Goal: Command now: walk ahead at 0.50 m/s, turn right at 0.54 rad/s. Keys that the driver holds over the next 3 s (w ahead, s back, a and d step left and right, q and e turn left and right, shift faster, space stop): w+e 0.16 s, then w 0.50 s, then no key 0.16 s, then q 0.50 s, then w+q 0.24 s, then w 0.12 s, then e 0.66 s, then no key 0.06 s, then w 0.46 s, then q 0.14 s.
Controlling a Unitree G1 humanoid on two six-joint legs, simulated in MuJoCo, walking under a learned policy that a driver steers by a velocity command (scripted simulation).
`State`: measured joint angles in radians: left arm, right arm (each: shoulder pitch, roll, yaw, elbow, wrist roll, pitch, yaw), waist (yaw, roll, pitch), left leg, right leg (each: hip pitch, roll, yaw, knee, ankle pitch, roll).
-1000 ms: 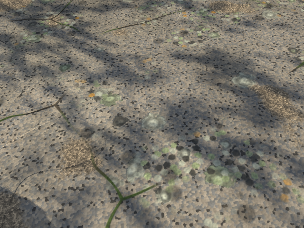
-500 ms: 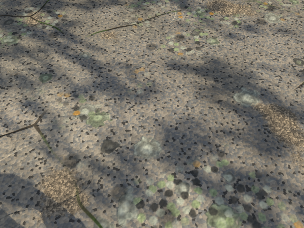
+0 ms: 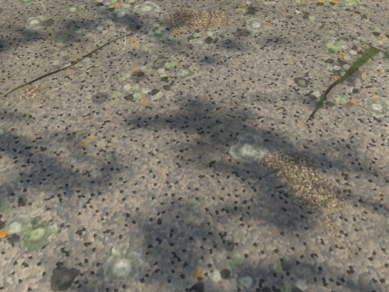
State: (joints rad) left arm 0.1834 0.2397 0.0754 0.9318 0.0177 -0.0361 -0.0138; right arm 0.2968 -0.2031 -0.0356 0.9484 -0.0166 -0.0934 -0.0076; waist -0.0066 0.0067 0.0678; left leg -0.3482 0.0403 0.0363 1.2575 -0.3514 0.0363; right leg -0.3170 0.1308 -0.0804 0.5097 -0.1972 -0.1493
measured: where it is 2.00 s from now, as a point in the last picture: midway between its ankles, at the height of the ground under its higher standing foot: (196, 237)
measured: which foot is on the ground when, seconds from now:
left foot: up 0.00-0.40, down 0.42-0.92, up 0.94-1.00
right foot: down 0.00-0.44, up 0.46-0.90, down 0.92-1.00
